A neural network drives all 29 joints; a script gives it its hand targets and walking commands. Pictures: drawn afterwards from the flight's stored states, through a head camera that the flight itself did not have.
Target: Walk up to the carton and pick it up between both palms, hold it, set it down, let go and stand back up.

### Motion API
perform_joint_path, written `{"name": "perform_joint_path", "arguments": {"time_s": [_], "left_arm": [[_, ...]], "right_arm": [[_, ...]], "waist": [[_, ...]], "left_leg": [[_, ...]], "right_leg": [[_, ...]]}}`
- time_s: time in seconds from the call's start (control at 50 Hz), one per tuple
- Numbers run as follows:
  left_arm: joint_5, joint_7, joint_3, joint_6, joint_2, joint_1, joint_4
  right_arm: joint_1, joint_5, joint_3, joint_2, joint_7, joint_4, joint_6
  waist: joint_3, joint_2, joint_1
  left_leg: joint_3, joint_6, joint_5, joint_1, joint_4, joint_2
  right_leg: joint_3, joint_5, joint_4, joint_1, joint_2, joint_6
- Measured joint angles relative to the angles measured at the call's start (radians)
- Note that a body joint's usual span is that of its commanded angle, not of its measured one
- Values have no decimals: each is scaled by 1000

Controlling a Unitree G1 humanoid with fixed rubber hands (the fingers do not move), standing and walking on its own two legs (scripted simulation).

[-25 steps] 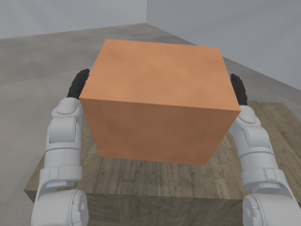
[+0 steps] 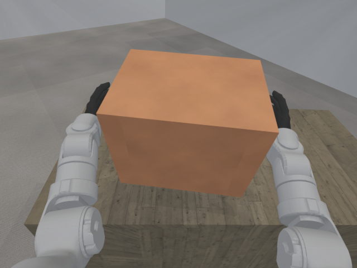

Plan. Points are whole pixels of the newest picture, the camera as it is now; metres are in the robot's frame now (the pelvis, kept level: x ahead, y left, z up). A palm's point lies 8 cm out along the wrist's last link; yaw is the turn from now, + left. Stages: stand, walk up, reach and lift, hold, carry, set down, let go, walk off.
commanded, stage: set down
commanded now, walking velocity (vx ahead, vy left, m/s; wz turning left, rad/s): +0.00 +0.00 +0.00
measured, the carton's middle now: (186, 124) +0.43 -0.03 +0.13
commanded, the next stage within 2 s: none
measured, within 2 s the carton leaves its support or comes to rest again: neither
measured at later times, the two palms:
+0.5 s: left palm (105, 119) +0.44 +0.17 +0.15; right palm (276, 134) +0.37 -0.24 +0.15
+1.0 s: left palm (109, 117) +0.46 +0.16 +0.14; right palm (274, 141) +0.36 -0.24 +0.13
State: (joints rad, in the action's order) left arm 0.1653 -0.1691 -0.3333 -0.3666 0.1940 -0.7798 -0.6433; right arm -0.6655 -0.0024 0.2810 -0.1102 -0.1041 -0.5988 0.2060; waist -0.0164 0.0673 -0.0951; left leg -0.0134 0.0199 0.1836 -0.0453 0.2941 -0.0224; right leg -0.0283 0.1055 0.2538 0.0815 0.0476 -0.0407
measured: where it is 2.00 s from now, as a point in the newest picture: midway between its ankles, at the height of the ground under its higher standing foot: outside the picture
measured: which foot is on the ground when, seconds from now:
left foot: down 0.00-1.00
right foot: down 0.00-1.00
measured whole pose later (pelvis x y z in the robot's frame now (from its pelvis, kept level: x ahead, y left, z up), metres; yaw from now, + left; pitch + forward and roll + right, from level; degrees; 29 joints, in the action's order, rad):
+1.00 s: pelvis +0.02 +0.02 +0.00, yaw -1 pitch +0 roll +0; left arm 0.10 -0.17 -0.29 -0.12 0.27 -0.88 -1.07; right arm -0.65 -0.10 0.37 -0.05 -0.11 -0.68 0.13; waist -0.04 0.03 -0.15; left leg 0.01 0.00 0.20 -0.09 0.30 -0.01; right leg -0.01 0.11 0.24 0.13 0.06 -0.06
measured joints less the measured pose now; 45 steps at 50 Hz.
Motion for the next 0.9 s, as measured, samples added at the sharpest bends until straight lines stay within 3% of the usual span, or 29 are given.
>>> {"name": "perform_joint_path", "arguments": {"time_s": [0.14, 0.44, 0.6, 0.9], "left_arm": [[-11, 2, 1, 40, 20, -13, -60], [-37, 13, 35, 60, 3, 60, -19], [-47, 10, 40, 87, 12, 57, -59], [-60, 3, 38, 214, 64, -87, -366]], "right_arm": [[-30, -21, 16, 11, 3, -47, -20], [63, 50, -51, -9, -26, 11, -38], [66, 20, -30, 9, -21, 13, -39], [8, -88, 75, 57, -4, -74, -66]], "waist": [[6, -5, -13], [0, -23, -29], [1, -18, -34], [-13, -29, -44]], "left_leg": [[-3, -3, 6, 4, -3, 6], [11, -2, 38, 15, 7, -2], [12, -2, 31, -3, 7, -1], [17, -14, 15, -38, 0, 12]], "right_leg": [[-4, 5, -8, -8, 6, -6], [9, 19, -20, -24, -1, -11], [10, 16, -14, -2, -1, -9], [16, 0, -18, 35, 12, -19]]}}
